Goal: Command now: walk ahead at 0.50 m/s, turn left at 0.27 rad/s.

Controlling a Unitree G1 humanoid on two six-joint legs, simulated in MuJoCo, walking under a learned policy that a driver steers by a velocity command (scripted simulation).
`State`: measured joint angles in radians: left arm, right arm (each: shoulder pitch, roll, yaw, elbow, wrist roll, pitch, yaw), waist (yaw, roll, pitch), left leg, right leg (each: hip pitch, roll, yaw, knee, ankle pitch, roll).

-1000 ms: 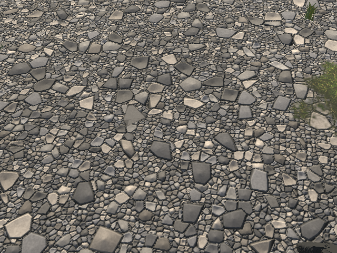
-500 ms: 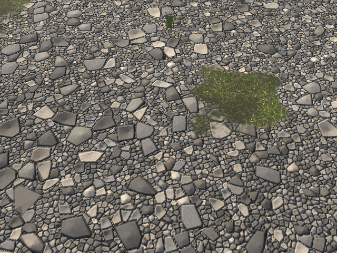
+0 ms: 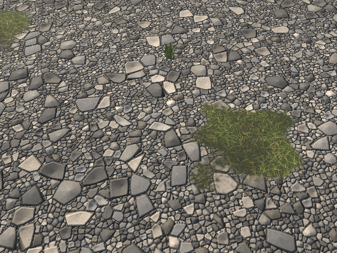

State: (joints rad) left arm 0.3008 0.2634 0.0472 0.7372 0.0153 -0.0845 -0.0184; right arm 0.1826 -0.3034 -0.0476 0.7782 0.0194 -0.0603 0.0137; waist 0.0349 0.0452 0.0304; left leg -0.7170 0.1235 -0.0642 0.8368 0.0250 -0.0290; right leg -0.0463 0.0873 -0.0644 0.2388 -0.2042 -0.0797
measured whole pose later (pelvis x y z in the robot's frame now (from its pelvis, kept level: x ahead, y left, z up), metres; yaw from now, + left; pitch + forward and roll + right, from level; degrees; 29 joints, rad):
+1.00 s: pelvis +0.56 +0.12 +0.00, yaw +32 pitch +1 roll -2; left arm 0.36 0.27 0.06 0.83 0.00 -0.09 -0.01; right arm 0.16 -0.30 -0.06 0.64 0.01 -0.03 0.01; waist 0.08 0.05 0.02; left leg -0.65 0.08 -0.07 0.86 -0.15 0.00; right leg -0.08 0.02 -0.09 0.28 -0.22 -0.03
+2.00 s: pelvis +1.05 +0.36 +0.00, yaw +7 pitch +2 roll +0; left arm 0.32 0.27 0.07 0.74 -0.02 -0.05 0.00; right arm 0.07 -0.30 -0.06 0.71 -0.01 -0.09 0.00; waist 0.06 0.03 0.05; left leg -0.65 0.10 -0.09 0.79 -0.10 -0.06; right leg -0.17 0.11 0.10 0.34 -0.19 -0.09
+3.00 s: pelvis +1.57 +0.39 +0.00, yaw +13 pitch +1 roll -3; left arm 0.32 0.28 0.08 0.83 0.01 -0.09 0.00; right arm 0.16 -0.31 -0.07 0.73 0.02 -0.02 0.02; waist 0.07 0.05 0.03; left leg -0.69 0.11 -0.05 0.84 -0.05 -0.01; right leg -0.01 0.02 -0.17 0.23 -0.23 -0.02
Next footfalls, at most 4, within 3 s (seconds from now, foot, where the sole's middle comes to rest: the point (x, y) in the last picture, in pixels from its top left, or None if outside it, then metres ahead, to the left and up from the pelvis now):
0.22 left None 0.30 0.15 -0.78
0.68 right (181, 222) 0.61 0.02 -0.78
1.18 left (96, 199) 0.71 0.39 -0.78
1.72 right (128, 133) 1.08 0.29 -0.78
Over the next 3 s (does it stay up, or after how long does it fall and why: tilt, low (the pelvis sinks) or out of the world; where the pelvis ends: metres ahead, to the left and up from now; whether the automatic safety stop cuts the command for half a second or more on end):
stays up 1.57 0.39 0.00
